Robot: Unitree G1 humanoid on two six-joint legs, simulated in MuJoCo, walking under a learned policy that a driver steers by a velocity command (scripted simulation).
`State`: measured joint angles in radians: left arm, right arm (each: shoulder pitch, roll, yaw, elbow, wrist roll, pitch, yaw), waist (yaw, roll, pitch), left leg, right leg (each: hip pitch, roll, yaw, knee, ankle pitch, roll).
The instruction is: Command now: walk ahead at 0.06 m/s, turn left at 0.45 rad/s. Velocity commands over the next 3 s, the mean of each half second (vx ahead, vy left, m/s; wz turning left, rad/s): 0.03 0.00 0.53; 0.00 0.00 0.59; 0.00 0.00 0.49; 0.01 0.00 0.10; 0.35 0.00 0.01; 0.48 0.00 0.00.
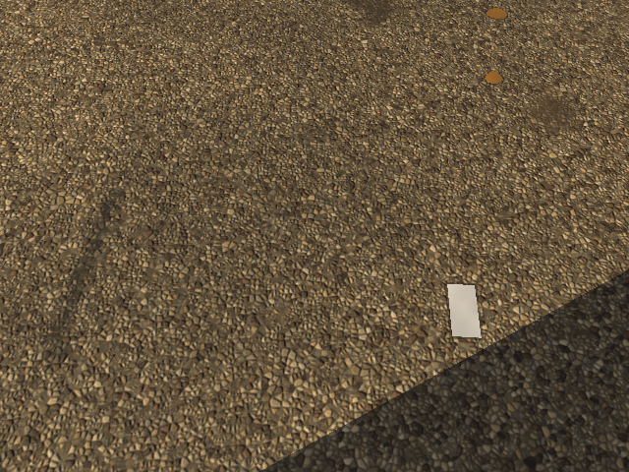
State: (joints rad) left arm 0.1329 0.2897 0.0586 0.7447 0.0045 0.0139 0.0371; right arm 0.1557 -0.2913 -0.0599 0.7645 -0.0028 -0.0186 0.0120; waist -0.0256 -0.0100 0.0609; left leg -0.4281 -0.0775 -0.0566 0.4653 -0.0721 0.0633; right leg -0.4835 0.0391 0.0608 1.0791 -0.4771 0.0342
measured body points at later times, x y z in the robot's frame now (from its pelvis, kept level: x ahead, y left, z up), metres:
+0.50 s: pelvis +0.05 -0.05 +0.01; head +0.09 -0.06 +0.46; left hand +0.09 +0.26 -0.08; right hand +0.28 -0.28 -0.10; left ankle +0.01 +0.09 -0.67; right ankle +0.09 -0.16 -0.73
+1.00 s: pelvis +0.05 -0.01 +0.01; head +0.07 +0.02 +0.46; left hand +0.02 +0.31 -0.09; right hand +0.34 -0.16 -0.07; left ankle +0.00 +0.08 -0.73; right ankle +0.15 -0.12 -0.70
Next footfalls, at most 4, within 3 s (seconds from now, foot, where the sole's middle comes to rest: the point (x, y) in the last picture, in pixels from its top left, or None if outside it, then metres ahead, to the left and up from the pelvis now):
0.22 right None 0.13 -0.15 -0.77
0.66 left None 0.04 0.10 -0.77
1.10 right None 0.18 -0.08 -0.77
1.48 left None -0.03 0.09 -0.77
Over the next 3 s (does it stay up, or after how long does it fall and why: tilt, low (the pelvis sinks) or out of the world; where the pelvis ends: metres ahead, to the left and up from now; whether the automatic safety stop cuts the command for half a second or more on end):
stays up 0.34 0.30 0.01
